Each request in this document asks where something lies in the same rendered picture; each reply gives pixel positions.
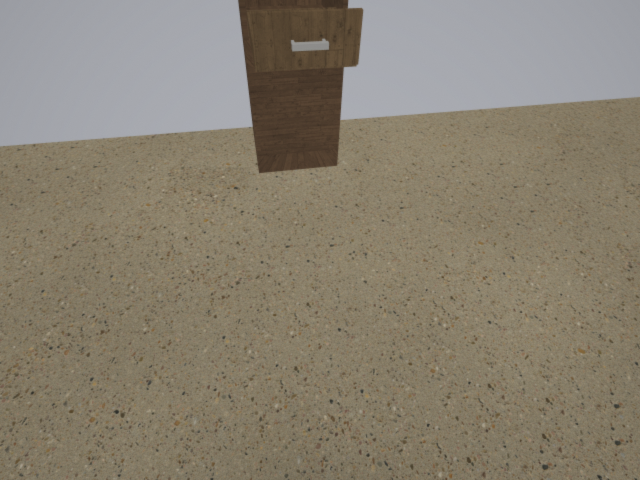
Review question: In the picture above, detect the drawer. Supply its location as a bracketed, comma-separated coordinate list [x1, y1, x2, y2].
[246, 7, 363, 72]

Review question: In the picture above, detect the handle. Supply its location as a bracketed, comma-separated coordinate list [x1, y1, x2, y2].
[291, 39, 329, 51]

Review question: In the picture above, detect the cabinet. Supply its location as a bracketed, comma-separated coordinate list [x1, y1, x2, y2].
[238, 0, 348, 173]

